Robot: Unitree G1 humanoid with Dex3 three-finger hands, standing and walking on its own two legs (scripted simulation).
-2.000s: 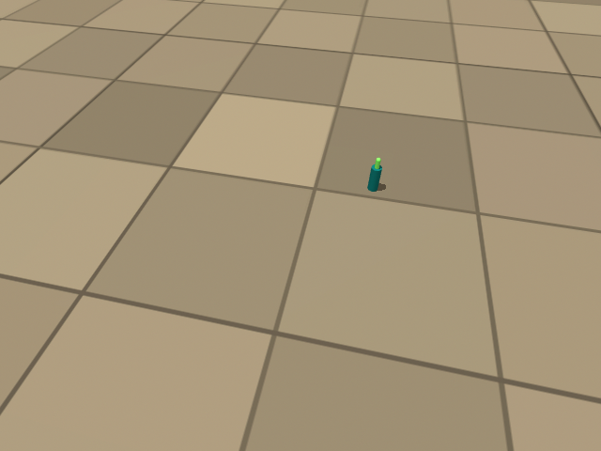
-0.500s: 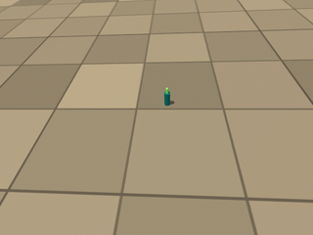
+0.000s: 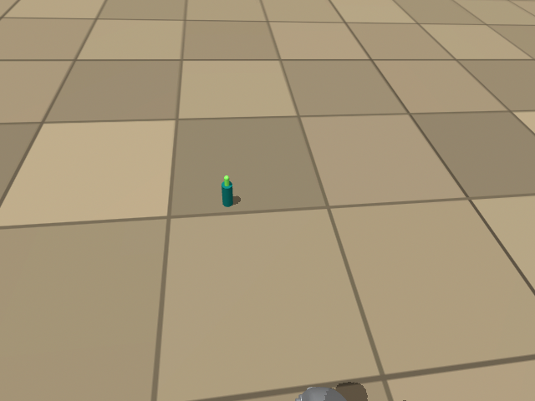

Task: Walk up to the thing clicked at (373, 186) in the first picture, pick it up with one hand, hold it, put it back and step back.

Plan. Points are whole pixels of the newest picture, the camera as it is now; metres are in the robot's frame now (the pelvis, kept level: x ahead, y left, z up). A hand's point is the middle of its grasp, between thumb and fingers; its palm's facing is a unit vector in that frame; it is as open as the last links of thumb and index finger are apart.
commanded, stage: walk up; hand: left
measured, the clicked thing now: (227, 190) +1.11 +0.16 -0.67
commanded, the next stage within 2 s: none
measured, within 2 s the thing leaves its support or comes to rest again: neither
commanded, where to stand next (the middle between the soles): +0.75 -0.03 m, yaw -3 degrees
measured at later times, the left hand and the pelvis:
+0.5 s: hand (147, 312) +0.30 +0.23 -0.13, palm faces -0.08 -0.93 -0.37, open 7.4 cm; pelvis +0.22 -0.04 +0.00, yaw -4 degrees
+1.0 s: hand (158, 221) +0.51 +0.25 -0.13, palm faces -0.16 -0.91 -0.37, open 7.4 cm; pelvis +0.41 -0.02 +0.00, yaw -5 degrees
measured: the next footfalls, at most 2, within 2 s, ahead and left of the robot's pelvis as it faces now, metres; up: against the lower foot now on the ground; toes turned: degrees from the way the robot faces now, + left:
right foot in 0.24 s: +0.26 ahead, -0.16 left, +0.00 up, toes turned -6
left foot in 0.62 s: +0.43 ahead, +0.11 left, +0.00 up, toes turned +2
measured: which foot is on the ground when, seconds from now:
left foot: down 0.00-0.24, up 0.26-0.60, down 0.62-1.00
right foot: up 0.00-0.22, down 0.24-0.64, up 0.66-1.00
